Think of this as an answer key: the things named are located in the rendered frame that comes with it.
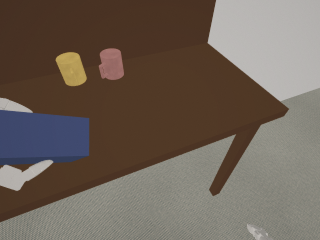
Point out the robot left hand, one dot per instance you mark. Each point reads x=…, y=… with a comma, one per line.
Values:
x=11, y=177

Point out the table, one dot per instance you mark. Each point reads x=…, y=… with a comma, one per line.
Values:
x=177, y=93

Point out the robot right hand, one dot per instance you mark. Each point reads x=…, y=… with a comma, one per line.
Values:
x=258, y=233

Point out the sponge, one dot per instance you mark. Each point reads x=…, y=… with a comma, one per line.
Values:
x=30, y=138

